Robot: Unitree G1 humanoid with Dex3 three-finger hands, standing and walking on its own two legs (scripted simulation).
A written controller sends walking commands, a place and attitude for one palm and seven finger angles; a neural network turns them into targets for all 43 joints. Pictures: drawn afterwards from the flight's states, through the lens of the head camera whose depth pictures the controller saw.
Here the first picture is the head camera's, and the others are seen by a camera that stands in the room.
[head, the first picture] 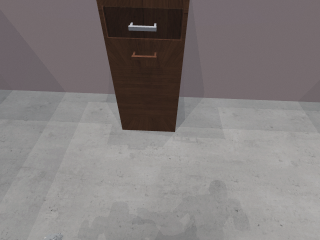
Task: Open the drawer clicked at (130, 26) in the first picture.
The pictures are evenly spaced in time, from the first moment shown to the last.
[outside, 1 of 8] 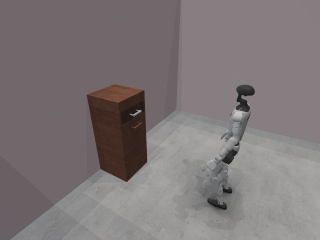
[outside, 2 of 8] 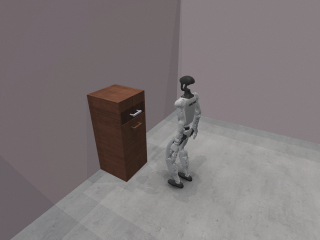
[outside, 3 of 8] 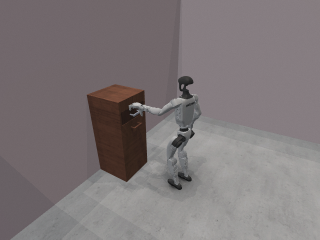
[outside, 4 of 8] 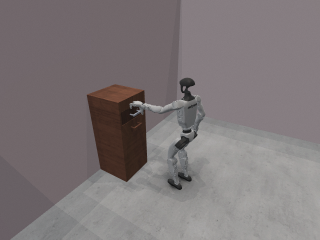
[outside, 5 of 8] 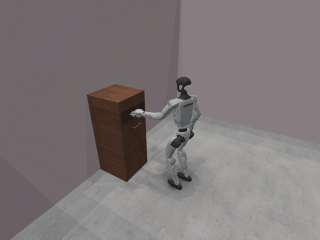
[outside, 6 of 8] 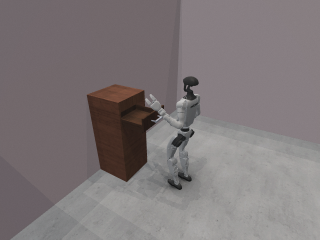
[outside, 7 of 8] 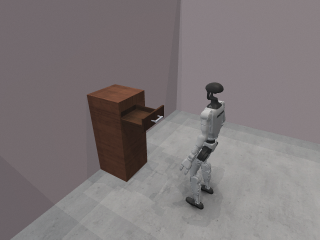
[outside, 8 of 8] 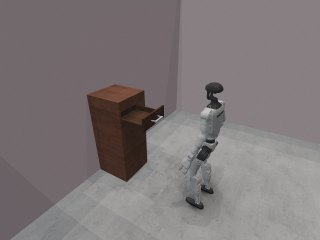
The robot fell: no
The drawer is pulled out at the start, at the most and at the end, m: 0.00 0.30 0.28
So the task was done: yes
